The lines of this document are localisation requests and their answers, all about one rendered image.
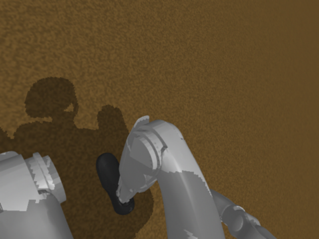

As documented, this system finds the right robot hand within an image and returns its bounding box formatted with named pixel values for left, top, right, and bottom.
left=210, top=189, right=235, bottom=222

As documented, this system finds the right robot foot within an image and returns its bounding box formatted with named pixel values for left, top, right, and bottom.
left=96, top=153, right=135, bottom=215

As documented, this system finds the right robot arm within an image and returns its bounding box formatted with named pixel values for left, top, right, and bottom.
left=222, top=205, right=276, bottom=239

